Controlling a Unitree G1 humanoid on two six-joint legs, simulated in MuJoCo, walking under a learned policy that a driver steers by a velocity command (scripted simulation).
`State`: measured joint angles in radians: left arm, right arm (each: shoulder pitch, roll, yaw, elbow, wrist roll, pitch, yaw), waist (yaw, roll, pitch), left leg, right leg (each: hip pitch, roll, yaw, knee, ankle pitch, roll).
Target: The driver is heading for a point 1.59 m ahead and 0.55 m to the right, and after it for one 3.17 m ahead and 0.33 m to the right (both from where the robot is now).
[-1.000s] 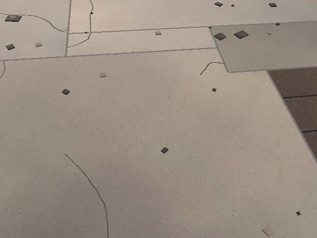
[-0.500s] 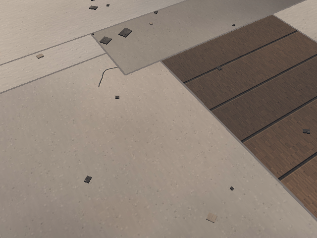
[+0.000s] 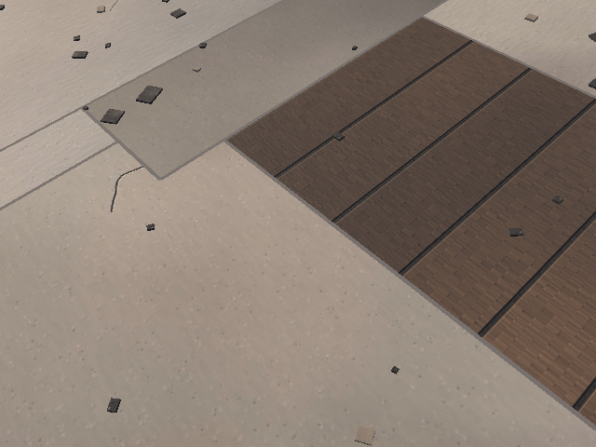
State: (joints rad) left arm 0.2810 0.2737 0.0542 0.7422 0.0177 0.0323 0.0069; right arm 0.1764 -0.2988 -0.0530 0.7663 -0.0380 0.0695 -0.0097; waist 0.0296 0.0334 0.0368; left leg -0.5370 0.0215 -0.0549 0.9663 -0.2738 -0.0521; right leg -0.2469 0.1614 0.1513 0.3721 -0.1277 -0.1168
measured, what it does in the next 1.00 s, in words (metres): walks ahead: left foot, then right foot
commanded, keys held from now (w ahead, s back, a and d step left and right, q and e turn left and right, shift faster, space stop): w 0.88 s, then w+e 0.12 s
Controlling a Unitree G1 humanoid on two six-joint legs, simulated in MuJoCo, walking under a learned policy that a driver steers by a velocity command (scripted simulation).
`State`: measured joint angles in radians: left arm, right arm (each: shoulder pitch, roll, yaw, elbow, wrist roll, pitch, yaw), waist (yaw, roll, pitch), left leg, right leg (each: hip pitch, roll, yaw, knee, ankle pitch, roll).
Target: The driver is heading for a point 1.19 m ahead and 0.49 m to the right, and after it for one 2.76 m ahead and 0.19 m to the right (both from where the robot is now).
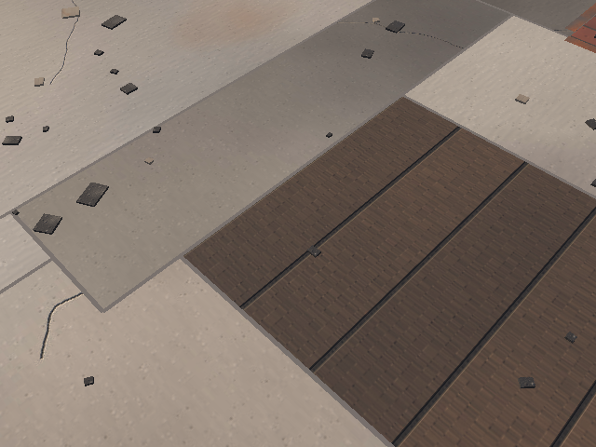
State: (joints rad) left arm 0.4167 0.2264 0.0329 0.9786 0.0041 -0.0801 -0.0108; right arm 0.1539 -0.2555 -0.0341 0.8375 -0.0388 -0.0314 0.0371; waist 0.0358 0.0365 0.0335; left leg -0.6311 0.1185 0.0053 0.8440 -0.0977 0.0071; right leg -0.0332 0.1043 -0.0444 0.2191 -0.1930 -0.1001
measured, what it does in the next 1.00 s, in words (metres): walks ahead, turning right: left foot, then right foot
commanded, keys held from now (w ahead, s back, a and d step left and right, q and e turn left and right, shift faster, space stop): w+e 1.00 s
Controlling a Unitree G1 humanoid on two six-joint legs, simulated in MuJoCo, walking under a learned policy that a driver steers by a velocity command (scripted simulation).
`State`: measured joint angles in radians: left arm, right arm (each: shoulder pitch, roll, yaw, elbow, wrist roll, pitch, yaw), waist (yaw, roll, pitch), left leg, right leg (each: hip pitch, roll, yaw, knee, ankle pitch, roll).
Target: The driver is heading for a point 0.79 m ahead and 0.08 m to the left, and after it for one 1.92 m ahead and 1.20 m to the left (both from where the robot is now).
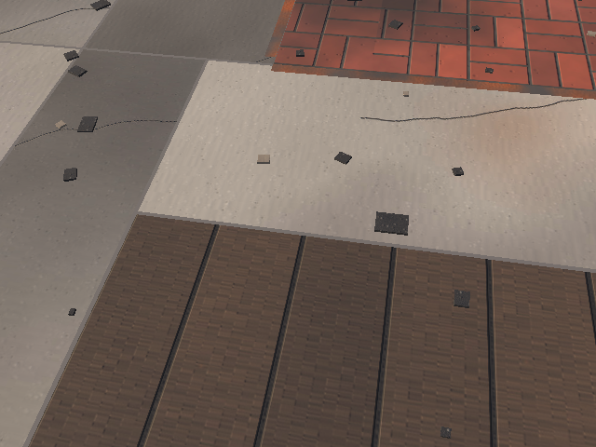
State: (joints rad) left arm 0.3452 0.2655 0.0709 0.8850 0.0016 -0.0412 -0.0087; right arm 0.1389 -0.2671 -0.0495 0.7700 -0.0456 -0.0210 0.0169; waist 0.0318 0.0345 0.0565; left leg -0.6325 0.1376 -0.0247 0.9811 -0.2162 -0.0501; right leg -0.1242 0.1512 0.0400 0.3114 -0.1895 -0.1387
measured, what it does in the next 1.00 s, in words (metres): walks ahead: left foot, then right foot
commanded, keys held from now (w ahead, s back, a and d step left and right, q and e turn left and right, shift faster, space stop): w+e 0.18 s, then w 0.52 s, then w+q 0.30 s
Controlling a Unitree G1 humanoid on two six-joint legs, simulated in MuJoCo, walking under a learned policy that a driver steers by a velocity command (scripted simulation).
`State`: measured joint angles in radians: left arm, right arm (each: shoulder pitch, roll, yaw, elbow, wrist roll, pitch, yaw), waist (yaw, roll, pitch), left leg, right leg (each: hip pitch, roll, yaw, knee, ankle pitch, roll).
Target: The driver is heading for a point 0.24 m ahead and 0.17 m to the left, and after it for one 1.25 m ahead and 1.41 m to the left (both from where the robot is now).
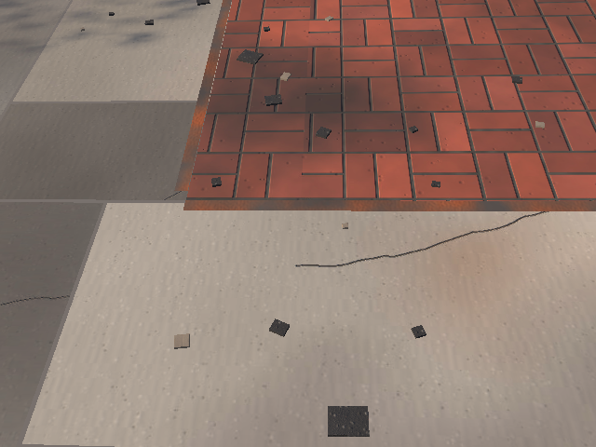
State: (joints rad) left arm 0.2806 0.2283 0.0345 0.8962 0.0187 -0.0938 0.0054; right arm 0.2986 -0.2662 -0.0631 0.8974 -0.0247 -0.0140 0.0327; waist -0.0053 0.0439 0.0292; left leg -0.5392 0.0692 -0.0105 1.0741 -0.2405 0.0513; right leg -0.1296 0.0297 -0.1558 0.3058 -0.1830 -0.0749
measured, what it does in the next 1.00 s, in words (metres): walks ahead, turning left: left foot, then right foot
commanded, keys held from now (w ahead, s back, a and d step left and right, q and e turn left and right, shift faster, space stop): w+q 0.14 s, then q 0.86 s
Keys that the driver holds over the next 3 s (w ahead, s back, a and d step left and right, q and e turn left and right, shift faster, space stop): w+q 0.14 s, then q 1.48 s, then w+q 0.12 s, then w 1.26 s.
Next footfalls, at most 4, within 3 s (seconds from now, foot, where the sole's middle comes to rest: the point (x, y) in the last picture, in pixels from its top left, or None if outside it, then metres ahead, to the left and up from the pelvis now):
0.30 left None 0.30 0.11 -0.78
0.88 right None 0.36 -0.06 -0.78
1.36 left None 0.19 0.09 -0.78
1.90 right None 0.38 0.04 -0.78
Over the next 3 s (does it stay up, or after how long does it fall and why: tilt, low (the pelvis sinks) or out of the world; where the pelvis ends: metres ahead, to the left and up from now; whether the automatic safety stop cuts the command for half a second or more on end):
stays up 0.48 0.55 -0.02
